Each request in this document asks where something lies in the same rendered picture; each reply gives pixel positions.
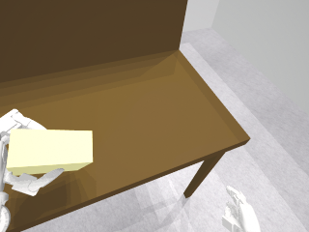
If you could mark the robot left hand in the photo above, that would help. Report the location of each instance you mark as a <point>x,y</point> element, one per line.
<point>25,183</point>

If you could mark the sponge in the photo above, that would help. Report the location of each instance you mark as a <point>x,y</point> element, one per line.
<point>41,151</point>

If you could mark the table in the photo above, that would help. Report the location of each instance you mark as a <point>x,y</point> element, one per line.
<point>112,67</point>

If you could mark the robot right hand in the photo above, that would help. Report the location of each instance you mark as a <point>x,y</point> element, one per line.
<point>244,218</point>

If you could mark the robot left forearm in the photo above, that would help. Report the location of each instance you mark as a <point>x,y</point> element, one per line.
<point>5,215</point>

